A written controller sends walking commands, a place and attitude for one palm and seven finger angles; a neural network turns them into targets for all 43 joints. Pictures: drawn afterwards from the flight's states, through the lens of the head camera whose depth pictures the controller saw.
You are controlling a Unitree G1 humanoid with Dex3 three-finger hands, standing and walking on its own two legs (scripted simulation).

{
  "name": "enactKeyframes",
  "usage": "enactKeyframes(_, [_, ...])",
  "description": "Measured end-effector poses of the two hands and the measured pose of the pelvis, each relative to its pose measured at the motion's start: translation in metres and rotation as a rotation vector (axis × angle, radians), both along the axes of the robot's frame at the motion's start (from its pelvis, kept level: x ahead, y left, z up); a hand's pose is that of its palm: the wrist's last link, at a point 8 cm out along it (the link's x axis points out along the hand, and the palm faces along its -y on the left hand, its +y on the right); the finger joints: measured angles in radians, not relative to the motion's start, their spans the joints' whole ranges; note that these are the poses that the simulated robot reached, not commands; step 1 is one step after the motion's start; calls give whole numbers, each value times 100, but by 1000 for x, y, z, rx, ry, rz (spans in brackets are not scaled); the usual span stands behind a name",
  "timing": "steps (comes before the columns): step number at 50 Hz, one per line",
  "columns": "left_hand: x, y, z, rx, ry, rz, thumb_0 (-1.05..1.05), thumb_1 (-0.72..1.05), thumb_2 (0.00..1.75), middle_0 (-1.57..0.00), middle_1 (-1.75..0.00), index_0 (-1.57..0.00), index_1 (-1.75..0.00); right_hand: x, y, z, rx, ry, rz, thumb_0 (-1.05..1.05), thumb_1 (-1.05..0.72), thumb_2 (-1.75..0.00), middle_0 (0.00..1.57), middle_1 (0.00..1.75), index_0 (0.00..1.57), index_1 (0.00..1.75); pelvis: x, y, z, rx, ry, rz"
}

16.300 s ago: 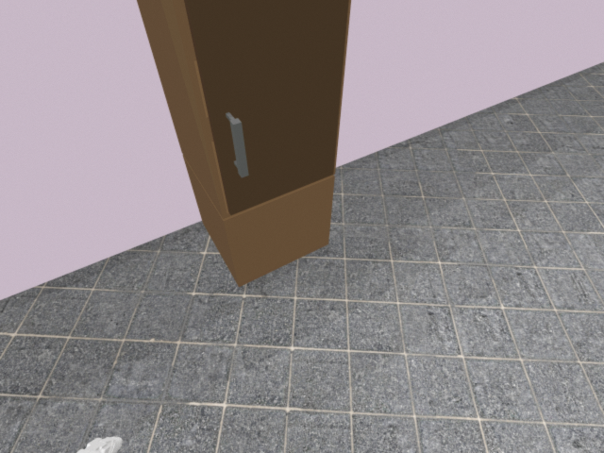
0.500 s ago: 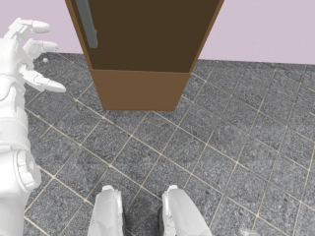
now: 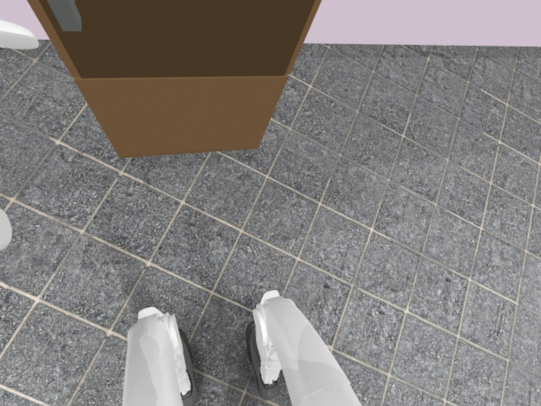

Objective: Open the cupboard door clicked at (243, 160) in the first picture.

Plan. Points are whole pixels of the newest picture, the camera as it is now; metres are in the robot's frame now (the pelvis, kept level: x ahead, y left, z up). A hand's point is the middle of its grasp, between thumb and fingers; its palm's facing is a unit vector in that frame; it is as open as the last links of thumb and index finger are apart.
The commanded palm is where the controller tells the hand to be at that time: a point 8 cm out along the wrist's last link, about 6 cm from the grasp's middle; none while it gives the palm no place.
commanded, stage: move the hooked fingers beside the handle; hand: left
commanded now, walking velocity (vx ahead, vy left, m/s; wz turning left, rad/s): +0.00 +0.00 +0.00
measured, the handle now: out of the picture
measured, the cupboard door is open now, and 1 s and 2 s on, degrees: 0 0 0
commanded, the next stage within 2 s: slide the fingers in behind the handle in 0.74 s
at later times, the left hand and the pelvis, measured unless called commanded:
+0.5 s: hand out of the picture +0.60 +0.23 +0.08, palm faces +0.00 -1.00 -0.01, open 14.0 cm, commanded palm +0.59 +0.25 +0.07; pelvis +0.02 +0.00 +0.02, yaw +1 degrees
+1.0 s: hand out of the picture +0.59 +0.22 +0.08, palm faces -0.01 -1.00 -0.03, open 14.0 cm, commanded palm +0.59 +0.23 +0.07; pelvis +0.01 +0.00 +0.01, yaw +1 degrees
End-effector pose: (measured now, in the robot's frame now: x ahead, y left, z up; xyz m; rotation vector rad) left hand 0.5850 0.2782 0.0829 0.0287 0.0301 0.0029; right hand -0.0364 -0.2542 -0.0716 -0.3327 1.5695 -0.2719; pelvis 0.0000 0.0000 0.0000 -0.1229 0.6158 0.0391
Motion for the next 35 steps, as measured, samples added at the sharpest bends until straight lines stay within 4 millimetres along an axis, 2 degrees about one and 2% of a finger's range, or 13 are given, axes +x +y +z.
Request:
enactKeyframes(6, [5,5,-10,16,29,1,-1,-49,30,-30,-120,-30,-120,-9,13,2,31,49,-36,0,-91,-90,20,30,21,29,5,3,2,1,10,-10])
enactKeyframes(12, [-1,13,-12,10,31,13,-1,-49,30,-30,-120,-30,-120,-2,19,6,58,59,-36,0,-91,-90,20,30,21,29,10,3,10,4,9,-7])
enactKeyframes(20, [-4,9,-1,-9,33,3,-1,-50,30,-30,-120,-30,-120,25,8,14,41,7,13,0,-91,-90,20,30,21,29,18,3,20,2,-8,11])
enactKeyframes(26, [-8,7,-2,-16,43,3,-1,-50,30,-30,-120,-30,-120,43,-2,17,17,-47,42,0,-91,-90,20,30,21,29,20,2,21,3,-21,12])
enactKeyframes(35, [-16,12,-5,5,8,5,-1,-50,30,-30,-120,-30,-120,46,-5,8,19,-49,47,0,-91,-90,20,30,21,29,16,2,15,4,-24,12])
